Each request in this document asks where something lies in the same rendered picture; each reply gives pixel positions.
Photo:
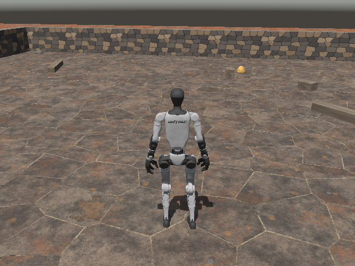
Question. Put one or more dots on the right robot hand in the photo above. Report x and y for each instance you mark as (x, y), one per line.
(205, 163)

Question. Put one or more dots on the robot left upper arm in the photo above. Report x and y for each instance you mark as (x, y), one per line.
(157, 126)

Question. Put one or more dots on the right robot foot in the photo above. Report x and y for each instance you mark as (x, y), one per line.
(192, 224)

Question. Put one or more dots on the left robot forearm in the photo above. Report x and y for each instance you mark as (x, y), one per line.
(152, 149)

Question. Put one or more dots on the right robot forearm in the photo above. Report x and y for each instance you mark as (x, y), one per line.
(203, 149)

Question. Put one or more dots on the robot right shin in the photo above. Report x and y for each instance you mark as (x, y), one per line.
(191, 203)

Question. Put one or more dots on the left robot hand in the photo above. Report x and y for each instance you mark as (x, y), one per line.
(148, 165)

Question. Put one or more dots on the robot right upper arm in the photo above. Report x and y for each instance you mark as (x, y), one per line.
(194, 117)

